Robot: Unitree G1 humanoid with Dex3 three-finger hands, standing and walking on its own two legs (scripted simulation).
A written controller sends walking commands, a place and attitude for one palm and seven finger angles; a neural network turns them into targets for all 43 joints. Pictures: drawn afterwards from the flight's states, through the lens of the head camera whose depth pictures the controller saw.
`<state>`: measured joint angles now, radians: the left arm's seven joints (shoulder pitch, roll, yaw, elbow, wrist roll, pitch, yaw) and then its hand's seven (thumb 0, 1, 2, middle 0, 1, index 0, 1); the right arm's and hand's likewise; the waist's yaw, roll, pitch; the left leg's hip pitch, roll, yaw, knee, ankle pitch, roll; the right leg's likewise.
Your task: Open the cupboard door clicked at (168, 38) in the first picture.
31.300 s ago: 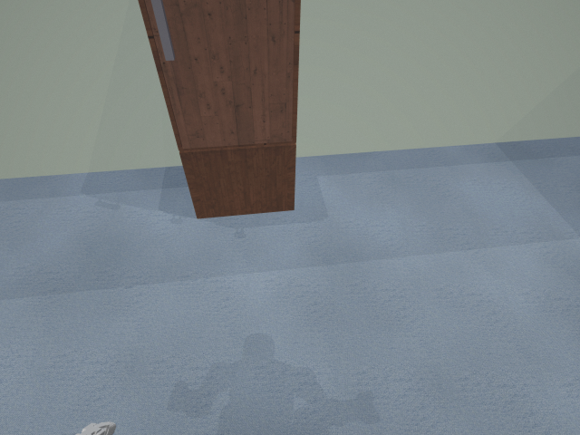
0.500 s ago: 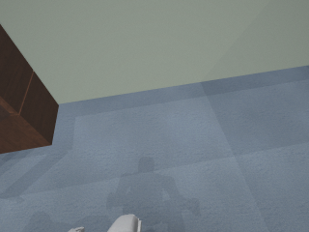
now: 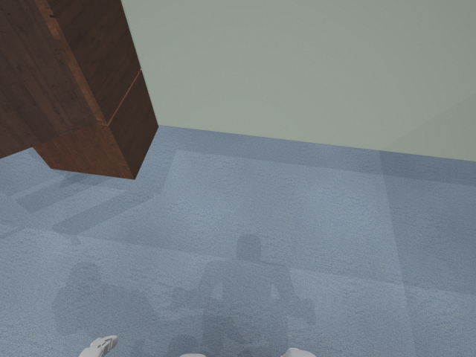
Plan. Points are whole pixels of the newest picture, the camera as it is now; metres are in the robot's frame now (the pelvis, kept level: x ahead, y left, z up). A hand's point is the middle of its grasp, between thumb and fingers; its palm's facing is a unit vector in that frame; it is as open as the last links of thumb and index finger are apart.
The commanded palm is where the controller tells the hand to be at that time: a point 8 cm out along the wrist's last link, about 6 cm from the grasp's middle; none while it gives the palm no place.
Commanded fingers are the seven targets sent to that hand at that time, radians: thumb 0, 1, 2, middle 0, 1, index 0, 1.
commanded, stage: turn to face it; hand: left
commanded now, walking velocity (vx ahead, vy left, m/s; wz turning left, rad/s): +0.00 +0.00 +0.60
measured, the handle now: out of the picture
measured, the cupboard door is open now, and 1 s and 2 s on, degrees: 41 41 41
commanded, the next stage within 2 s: take the last steps up to it in 0.90 s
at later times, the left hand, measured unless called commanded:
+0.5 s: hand out of the picture -0.02 +0.22 -0.19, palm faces +0.35 -0.91 -0.22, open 7.4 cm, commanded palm none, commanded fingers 0.00 0.90 0.90 -0.20 -0.30 -0.20 -0.30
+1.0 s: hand out of the picture -0.02 +0.16 -0.15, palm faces +0.52 -0.82 -0.23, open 7.4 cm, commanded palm none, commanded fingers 0.00 0.90 0.90 -0.20 -0.30 -0.20 -0.30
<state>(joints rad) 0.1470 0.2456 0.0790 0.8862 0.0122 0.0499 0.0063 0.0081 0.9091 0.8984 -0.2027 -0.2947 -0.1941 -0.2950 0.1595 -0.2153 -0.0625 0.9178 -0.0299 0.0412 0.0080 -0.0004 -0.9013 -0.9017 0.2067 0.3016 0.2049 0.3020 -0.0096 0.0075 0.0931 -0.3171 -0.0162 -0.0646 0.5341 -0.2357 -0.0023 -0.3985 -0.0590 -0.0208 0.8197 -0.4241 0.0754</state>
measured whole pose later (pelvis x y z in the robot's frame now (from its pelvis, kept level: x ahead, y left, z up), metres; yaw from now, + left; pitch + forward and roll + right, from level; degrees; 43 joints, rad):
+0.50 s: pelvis +0.00 +0.00 -0.01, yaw +19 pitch +1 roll +0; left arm 0.21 0.25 0.08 0.93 0.02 0.07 0.01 0.01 0.90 0.90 -0.21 -0.30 -0.20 -0.30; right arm 0.11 -0.22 -0.07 0.90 -0.02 0.02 0.02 0.00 -0.91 -0.90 0.20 0.30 0.20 0.30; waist 0.00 -0.06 0.11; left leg -0.33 0.00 0.06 0.65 -0.32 0.04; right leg -0.41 -0.14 -0.09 1.02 -0.53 0.07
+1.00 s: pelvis +0.03 -0.03 +0.01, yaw +31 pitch -1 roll +2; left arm 0.23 0.16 0.04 0.94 0.02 0.00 0.02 0.01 0.91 0.90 -0.21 -0.30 -0.20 -0.30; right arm 0.16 -0.22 -0.08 1.00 -0.01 0.07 0.01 0.00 -0.91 -0.90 0.20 0.30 0.20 0.30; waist -0.01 0.01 0.10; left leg -0.44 -0.02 0.01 1.01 -0.46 -0.04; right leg -0.20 -0.08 -0.11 0.50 -0.29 0.00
